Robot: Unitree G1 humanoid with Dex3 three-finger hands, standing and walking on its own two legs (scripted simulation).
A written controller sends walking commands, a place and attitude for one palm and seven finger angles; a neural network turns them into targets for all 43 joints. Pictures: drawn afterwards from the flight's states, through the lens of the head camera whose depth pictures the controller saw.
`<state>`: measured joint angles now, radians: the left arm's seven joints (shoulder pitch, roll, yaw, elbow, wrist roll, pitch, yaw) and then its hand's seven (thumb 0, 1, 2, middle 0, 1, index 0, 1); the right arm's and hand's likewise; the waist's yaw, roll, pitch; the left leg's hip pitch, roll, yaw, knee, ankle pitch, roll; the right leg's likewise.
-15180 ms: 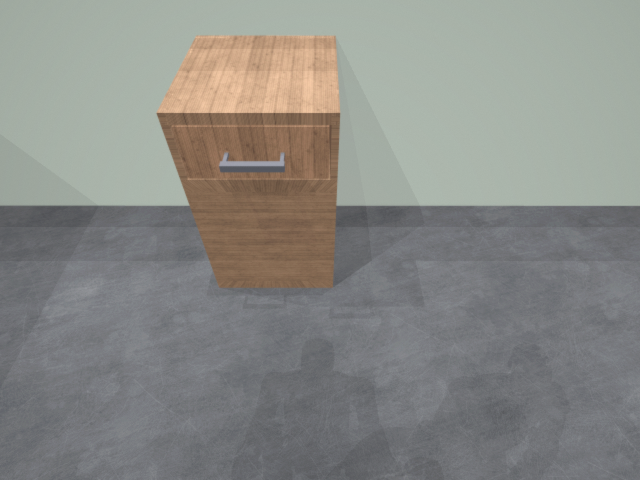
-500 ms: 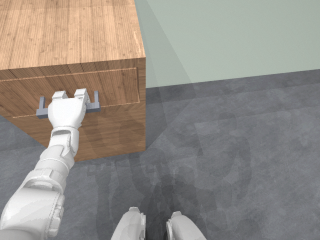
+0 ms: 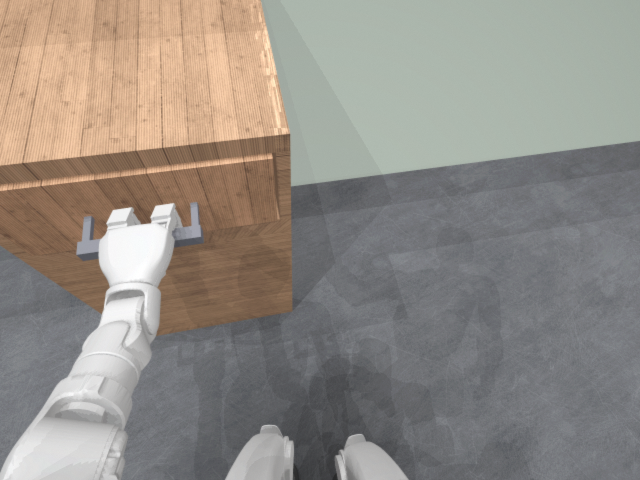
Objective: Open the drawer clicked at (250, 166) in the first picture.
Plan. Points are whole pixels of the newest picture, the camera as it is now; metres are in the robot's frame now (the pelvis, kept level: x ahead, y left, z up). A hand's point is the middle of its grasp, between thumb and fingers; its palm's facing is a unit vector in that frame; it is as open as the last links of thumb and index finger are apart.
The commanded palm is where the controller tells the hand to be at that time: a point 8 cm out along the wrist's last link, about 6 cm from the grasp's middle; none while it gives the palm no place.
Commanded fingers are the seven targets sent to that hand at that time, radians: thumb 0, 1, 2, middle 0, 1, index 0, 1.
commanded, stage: pull the drawer open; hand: left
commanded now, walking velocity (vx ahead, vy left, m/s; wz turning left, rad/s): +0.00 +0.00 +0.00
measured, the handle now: (142, 229) +0.45 +0.25 -0.05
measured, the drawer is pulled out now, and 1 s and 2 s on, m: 0.01 0.11 0.24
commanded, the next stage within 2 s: none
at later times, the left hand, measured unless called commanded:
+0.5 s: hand (154, 300) +0.35 +0.23 -0.07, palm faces -0.07 -0.11 -0.99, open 5.6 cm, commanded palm +0.31 +0.22 -0.01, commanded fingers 0.00 0.90 0.90 -0.40 -1.35 -0.40 -1.35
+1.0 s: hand (155, 345) +0.29 +0.21 -0.07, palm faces -0.09 -0.11 -0.99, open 5.6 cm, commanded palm +0.26 +0.20 -0.01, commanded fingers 0.00 0.90 0.90 -0.40 -1.35 -0.40 -1.35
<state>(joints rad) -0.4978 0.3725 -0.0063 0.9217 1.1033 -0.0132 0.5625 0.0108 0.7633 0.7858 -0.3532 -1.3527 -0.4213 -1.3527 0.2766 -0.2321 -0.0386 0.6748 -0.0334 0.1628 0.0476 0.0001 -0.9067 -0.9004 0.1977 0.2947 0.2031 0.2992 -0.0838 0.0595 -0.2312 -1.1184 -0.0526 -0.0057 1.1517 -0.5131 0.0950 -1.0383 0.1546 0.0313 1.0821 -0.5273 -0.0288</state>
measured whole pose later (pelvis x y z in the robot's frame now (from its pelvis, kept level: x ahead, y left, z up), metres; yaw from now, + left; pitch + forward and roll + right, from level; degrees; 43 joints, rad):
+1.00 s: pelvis +0.02 +0.02 +0.01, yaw -3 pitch +23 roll -4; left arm 0.06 0.24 -0.15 0.42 1.09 0.14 0.58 0.02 0.74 0.77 -0.31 -1.35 -0.39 -1.31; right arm 0.20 -0.23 -0.03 0.57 -0.02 0.17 0.09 0.00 -0.91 -0.90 0.20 0.29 0.20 0.30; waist 0.00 0.06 -0.24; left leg -0.95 -0.03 0.06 1.09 -0.54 0.12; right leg -0.89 0.09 -0.04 1.02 -0.54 -0.03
